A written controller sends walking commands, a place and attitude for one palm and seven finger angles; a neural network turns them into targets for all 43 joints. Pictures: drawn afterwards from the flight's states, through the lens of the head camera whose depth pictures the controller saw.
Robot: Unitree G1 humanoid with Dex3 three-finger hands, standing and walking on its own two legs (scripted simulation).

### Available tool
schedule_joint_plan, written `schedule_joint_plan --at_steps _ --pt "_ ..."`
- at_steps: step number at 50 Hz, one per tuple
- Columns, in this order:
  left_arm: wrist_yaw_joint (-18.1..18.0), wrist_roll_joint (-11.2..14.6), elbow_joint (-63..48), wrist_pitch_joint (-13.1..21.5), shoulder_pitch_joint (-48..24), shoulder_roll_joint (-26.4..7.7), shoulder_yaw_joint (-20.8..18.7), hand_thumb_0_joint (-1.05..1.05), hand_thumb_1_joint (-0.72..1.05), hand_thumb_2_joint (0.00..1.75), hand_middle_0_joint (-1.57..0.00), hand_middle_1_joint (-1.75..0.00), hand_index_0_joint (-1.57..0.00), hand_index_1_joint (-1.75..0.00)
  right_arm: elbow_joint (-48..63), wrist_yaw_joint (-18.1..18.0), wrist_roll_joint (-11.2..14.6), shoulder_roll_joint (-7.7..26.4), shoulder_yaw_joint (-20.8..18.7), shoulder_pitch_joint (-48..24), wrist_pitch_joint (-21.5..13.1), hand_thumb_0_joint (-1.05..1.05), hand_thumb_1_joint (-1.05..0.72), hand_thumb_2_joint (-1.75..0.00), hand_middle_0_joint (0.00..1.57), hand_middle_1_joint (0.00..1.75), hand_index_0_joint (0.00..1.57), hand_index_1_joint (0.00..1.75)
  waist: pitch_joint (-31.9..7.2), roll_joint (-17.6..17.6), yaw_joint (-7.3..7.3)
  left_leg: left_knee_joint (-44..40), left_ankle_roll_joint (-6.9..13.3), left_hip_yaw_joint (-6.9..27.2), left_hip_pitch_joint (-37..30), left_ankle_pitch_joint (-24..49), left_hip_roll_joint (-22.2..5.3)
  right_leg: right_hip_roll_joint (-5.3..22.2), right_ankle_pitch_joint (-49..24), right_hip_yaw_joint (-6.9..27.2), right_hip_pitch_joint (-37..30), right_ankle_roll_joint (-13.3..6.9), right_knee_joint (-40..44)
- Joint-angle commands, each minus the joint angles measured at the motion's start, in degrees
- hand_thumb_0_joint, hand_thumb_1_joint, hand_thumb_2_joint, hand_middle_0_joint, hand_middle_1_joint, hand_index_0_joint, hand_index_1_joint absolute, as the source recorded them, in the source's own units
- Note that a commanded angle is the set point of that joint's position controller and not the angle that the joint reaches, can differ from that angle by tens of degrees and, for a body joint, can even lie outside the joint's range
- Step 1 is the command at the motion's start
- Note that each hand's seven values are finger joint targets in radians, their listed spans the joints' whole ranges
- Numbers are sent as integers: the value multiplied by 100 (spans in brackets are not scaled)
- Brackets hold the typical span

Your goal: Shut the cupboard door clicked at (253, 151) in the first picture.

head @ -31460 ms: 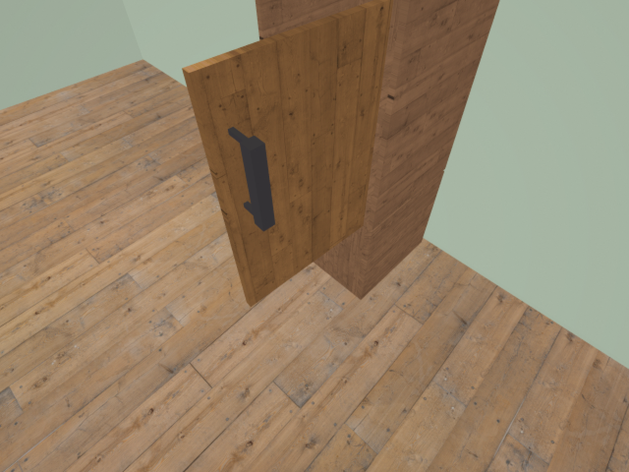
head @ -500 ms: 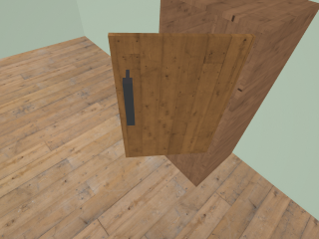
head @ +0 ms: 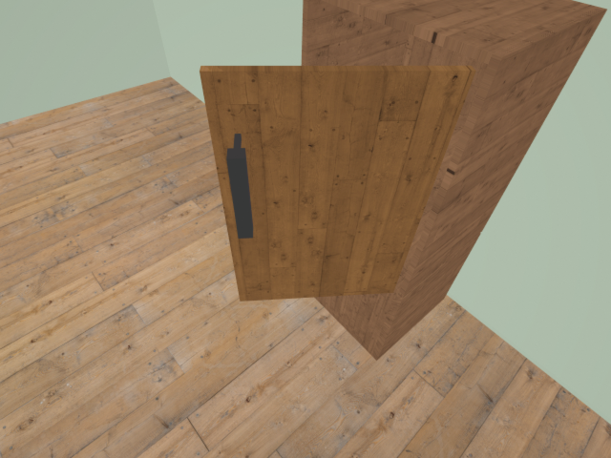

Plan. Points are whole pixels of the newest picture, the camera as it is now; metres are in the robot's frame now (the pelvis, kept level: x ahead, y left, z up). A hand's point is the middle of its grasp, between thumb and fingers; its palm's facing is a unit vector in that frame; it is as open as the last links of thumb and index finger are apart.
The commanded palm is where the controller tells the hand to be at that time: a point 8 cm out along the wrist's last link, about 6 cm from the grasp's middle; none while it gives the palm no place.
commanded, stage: look again from close up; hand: left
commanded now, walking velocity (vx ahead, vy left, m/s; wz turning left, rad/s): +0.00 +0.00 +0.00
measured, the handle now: (241, 187) +0.52 +0.14 +0.06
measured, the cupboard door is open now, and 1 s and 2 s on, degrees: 55 55 55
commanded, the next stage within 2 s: shuffle to correct the standing spot in 0.58 s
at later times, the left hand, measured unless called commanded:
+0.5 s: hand out of the picture +0.02 +0.16 -0.18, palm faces +0.01 -0.98 -0.18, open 7.3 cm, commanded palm none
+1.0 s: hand out of the picture +0.02 +0.14 -0.18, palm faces +0.07 -0.98 -0.19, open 7.3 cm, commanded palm none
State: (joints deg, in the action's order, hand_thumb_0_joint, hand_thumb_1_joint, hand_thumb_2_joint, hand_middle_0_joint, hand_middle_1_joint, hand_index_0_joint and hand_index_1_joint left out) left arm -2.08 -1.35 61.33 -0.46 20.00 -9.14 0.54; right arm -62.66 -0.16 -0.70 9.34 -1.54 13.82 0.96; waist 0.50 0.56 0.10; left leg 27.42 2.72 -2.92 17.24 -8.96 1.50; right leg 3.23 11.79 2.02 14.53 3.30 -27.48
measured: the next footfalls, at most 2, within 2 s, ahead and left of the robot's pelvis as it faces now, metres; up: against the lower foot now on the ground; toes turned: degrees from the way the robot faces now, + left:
right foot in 1.38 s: +0.16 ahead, -0.19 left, +0.00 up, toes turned +10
left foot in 1.60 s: +0.15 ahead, +0.02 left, +0.00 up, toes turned +12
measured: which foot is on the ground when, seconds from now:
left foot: down 0.00-1.00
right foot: down 0.00-1.00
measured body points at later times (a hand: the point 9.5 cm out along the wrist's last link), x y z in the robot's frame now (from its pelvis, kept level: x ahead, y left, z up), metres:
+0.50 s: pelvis +0.02 -0.01 +0.00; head +0.03 +0.00 +0.45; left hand +0.02 +0.21 -0.16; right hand +0.02 -0.23 -0.16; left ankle +0.07 +0.09 -0.74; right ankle +0.04 -0.16 -0.74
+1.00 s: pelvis +0.05 -0.03 +0.00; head +0.06 -0.02 +0.45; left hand +0.02 +0.20 -0.16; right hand +0.05 -0.25 -0.16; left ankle +0.07 +0.09 -0.74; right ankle +0.04 -0.16 -0.74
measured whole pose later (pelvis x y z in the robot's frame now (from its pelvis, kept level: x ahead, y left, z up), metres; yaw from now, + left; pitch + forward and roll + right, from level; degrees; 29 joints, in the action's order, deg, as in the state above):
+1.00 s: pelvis +0.05 -0.03 +0.00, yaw +3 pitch +0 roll +0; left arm -1.7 -1.2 62.4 -0.6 20.0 -9.1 -1.0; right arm -64.8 -0.7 -1.3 7.5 -1.7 16.1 1.0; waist 0.6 0.6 -0.5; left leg 28.8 0.6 0.6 15.5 -13.4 0.4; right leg 2.1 16.7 -1.7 11.3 1.5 -27.9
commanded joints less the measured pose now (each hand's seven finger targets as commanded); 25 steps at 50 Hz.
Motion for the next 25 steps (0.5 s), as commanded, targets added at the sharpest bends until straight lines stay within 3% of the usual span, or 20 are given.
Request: schedule_joint_plan --at_steps 1,6,25 --pt "-24 -9 -170 110 397 -589 -115 0 90 90 -20 -30 -20 -30 223 -46 13 587 -148 203 -123 0 -90 -90 20 30 20 30 433 107 -25 -837 -122 815 24 -1544 -587 250 1214 374 596 -345 757" --pt "-29 5 -164 129 351 -536 -129 0 90 90 -20 -30 -20 -30 161 -57 14 535 -119 277 -155 0 -90 -90 20 30 20 30 378 -67 -25 -847 -124 827 -34 -1328 -615 228 916 329 491 -354 690" --pt "-51 29 -106 160 138 -527 -129 0 90 90 -20 -30 -20 -30 -18 -70 28 469 -82 293 -181 0 -90 -90 20 30 20 30 274 -7 -26 -823 -145 743 -313 -678 -646 247 333 285 150 -356 740"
